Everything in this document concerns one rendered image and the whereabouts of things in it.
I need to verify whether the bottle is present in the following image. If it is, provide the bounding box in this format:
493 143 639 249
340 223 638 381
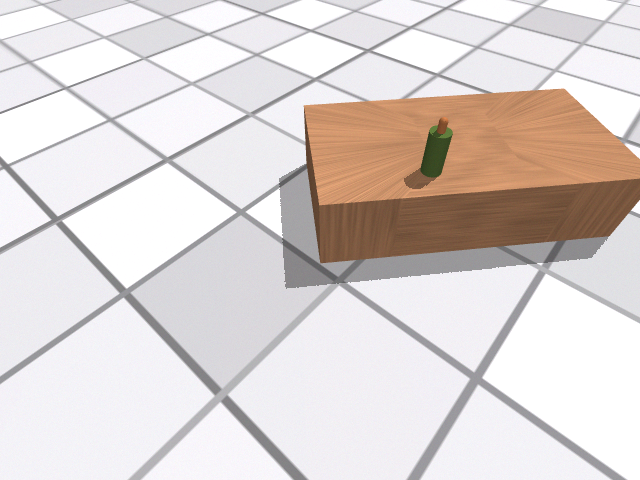
420 117 453 178

